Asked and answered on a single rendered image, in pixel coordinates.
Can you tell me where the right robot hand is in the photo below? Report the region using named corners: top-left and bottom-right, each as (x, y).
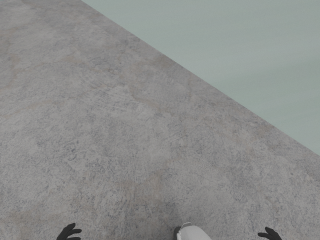
top-left (257, 227), bottom-right (282, 240)

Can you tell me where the right robot thigh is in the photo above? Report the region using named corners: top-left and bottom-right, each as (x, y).
top-left (176, 225), bottom-right (212, 240)

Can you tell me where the right robot shin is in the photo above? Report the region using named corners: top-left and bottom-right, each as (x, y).
top-left (180, 222), bottom-right (192, 230)

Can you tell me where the left robot hand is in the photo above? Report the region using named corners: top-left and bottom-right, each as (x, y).
top-left (56, 223), bottom-right (82, 240)

